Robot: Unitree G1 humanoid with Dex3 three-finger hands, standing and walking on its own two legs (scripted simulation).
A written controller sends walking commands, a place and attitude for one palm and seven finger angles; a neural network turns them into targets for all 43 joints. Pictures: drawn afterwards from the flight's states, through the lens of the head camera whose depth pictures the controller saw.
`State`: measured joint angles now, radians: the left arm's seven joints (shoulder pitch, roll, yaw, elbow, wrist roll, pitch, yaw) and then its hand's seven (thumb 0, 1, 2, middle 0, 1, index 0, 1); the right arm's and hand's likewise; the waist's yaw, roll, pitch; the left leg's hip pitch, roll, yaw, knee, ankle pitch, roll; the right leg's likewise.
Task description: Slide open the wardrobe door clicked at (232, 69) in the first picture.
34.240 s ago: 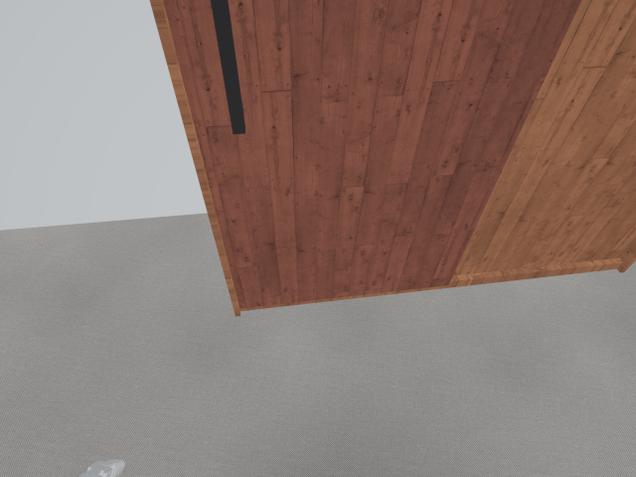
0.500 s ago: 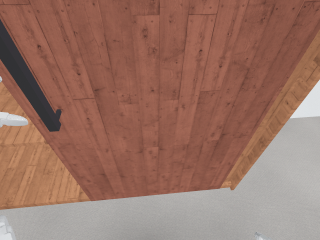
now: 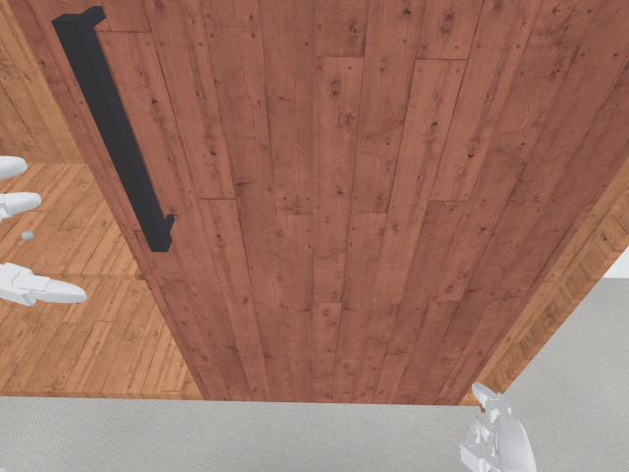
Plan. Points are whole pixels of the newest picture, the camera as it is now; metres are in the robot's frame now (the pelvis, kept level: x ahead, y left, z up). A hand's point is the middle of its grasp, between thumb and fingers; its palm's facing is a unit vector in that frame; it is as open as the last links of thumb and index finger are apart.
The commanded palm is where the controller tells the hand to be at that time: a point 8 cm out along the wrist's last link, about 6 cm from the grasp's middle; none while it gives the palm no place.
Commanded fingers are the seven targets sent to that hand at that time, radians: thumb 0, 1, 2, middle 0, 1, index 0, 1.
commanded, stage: draw the hand back to the body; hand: left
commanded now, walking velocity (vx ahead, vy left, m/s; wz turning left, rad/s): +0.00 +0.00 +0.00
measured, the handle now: (133, 148) +0.43 +0.31 +0.20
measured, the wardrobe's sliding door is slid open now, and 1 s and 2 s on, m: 0.67 0.67 0.67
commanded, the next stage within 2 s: step back with the hand held close in 1.70 s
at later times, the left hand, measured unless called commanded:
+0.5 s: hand (37, 270) +0.22 +0.30 +0.20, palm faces +0.18 -0.98 -0.08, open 14.7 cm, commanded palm +0.18 +0.34 +0.20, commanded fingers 0.00 -0.55 0.20 -0.25 -1.15 -0.25 -1.15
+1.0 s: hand (64, 299) +0.21 +0.28 +0.18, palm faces +0.51 -0.79 -0.33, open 12.0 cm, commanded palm +0.15 +0.31 +0.19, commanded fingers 0.00 0.36 0.64 -0.22 -0.62 -0.22 -0.62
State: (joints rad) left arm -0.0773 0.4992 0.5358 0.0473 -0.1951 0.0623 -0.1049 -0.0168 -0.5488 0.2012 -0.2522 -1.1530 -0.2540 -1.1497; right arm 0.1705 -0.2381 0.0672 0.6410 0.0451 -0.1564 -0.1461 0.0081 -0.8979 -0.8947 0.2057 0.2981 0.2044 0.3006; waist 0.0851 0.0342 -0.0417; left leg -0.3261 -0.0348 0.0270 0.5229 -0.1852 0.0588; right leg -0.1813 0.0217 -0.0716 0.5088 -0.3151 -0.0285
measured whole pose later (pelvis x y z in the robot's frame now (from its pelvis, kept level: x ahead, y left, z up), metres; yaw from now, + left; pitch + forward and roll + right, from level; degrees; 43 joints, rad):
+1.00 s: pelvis +0.00 +0.00 +0.01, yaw -1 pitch -5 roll -1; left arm 0.33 0.37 0.38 -0.29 -0.10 -0.09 0.12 -0.01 0.01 0.47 -0.23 -0.82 -0.24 -0.82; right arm 0.22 -0.23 0.04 0.71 0.01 -0.17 -0.08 0.01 -0.90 -0.89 0.21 0.30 0.20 0.30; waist 0.08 0.06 0.01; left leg -0.19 -0.03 0.04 0.43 -0.15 0.05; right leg -0.05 0.03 -0.05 0.42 -0.28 -0.03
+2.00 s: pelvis +0.01 -0.01 +0.01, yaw -2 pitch -2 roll -1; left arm 0.46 0.39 0.38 -0.40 -0.08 -0.11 0.11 0.01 0.90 0.90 -0.21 -0.30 -0.21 -0.30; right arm 0.17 -0.25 0.02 0.59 0.01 0.01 -0.07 0.01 -0.90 -0.89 0.20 0.30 0.20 0.30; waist 0.04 0.06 -0.01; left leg -0.24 0.00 0.04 0.43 -0.16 0.04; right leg -0.08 0.06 -0.05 0.35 -0.24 -0.03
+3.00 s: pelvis -0.11 +0.05 -0.01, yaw +2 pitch +0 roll -4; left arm 0.47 0.44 0.40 -0.54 -0.01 -0.25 0.14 0.01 0.89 0.90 -0.21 -0.30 -0.21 -0.30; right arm 0.22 -0.22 -0.01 0.59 -0.01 -0.06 -0.07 0.01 -0.90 -0.89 0.21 0.30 0.20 0.30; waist 0.00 -0.04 0.02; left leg -0.47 -0.03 0.01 0.60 -0.10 0.08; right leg -0.37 0.07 0.04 0.58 -0.22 0.03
